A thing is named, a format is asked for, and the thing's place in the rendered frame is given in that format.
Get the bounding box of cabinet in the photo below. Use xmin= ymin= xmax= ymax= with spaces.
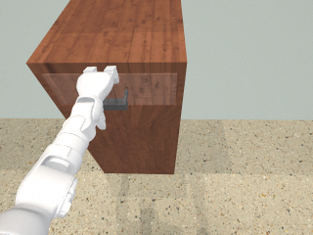
xmin=26 ymin=0 xmax=188 ymax=175

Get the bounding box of handle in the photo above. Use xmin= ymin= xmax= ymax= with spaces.
xmin=103 ymin=90 xmax=128 ymax=111

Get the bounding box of robot left forearm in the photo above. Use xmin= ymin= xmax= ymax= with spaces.
xmin=15 ymin=94 xmax=104 ymax=205

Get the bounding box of robot left upper arm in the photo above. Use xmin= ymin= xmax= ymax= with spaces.
xmin=0 ymin=164 xmax=78 ymax=235

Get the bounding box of left robot hand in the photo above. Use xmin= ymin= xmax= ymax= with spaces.
xmin=76 ymin=66 xmax=119 ymax=130

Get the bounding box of drawer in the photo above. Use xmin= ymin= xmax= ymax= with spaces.
xmin=42 ymin=72 xmax=178 ymax=105

